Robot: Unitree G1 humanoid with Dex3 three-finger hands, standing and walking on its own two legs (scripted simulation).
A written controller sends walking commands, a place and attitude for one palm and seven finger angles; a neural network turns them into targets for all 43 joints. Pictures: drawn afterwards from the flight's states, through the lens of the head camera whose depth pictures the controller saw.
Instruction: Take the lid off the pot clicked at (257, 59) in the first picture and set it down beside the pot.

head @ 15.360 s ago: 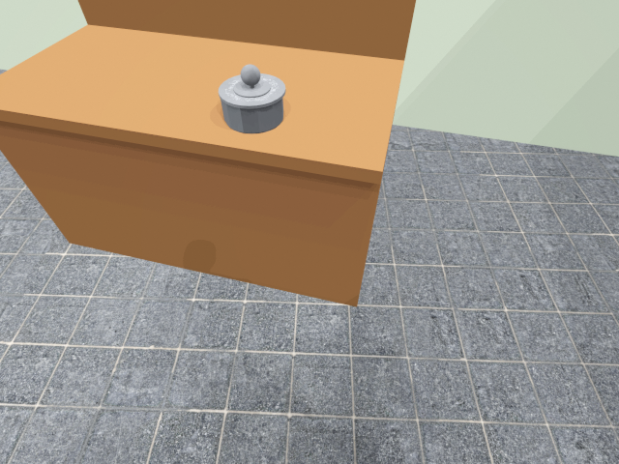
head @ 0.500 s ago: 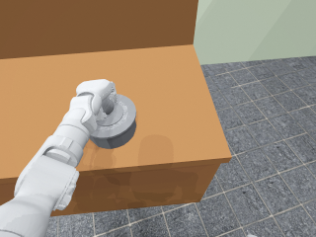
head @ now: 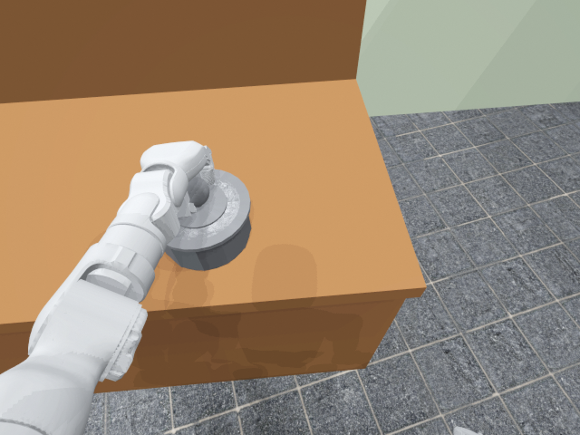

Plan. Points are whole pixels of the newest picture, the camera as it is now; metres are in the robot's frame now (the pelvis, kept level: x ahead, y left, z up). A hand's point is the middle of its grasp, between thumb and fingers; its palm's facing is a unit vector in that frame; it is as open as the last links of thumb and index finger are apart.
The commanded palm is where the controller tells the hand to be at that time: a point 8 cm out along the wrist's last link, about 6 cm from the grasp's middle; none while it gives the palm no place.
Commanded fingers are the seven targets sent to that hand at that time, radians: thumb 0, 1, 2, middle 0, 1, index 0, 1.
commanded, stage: lift the lid straight up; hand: left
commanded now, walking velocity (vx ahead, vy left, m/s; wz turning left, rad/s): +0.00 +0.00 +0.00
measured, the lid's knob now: (193, 191) +0.48 +0.15 +0.04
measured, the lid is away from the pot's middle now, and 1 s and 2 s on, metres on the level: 0.00 0.01 0.02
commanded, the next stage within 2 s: move the lid sideways beside the pot in 1.96 s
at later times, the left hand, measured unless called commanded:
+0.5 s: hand (180, 181) +0.46 +0.15 +0.09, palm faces -0.32 -0.06 -0.95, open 8.4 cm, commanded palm +0.46 +0.15 +0.17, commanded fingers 0.00 0.55 1.05 -0.90 -1.11 -0.77 -1.04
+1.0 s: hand (172, 161) +0.46 +0.15 +0.13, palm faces -0.29 -0.06 -0.96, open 8.5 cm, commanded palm +0.46 +0.15 +0.21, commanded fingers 0.00 0.55 1.05 -0.90 -1.11 -0.77 -1.04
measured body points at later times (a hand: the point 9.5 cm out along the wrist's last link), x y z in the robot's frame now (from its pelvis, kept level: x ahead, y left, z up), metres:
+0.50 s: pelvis +0.00 +0.00 +0.00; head +0.05 -0.03 +0.45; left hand +0.47 +0.15 +0.14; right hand +0.10 -0.26 -0.13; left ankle +0.03 +0.11 -0.73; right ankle -0.05 -0.12 -0.73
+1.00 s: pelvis +0.00 +0.00 +0.00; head +0.04 -0.03 +0.45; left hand +0.47 +0.15 +0.18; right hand +0.12 -0.26 -0.13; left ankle +0.03 +0.11 -0.73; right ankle -0.05 -0.12 -0.73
